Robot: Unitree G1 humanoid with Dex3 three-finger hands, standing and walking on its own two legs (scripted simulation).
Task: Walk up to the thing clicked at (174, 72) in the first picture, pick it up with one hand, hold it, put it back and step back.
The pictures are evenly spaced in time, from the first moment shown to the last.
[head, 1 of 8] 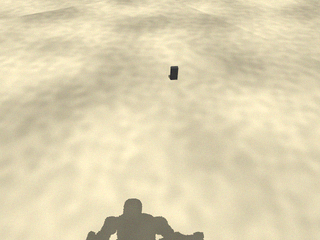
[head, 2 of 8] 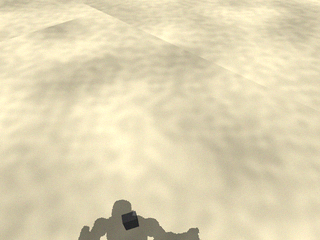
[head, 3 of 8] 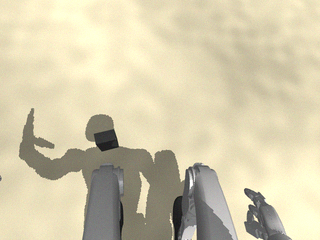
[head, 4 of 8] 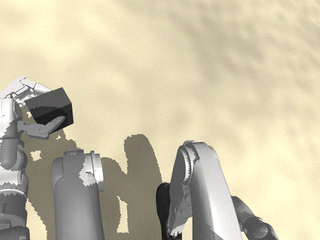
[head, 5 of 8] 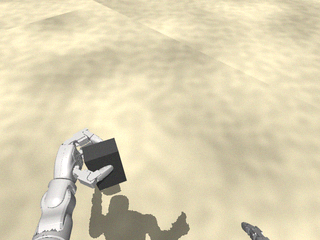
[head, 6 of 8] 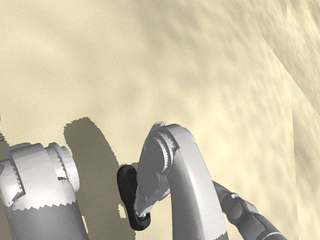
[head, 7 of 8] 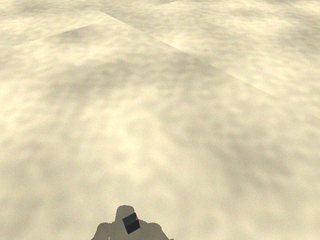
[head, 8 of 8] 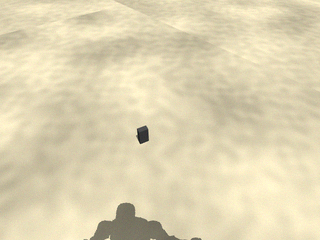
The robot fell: no
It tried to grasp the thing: yes
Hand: left
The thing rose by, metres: 0.69
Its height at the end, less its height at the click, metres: +0.00
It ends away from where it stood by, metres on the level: 0.02
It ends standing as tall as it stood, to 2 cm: yes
